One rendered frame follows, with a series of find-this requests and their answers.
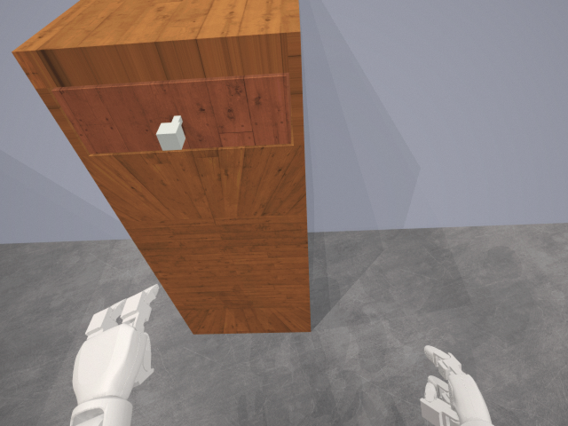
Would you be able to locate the left robot forearm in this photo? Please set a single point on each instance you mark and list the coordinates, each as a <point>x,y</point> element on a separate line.
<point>102,411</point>

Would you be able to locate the left robot hand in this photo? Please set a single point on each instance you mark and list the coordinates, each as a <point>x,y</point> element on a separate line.
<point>115,358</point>

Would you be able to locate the drawer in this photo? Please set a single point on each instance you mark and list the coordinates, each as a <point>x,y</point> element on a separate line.
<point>241,110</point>

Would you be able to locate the cabinet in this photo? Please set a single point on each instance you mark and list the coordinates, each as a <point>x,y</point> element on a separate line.
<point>224,229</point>

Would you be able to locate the handle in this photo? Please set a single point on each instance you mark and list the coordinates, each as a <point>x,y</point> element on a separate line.
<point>171,135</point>

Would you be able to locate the right robot hand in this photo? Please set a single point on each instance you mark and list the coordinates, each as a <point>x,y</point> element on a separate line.
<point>459,401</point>

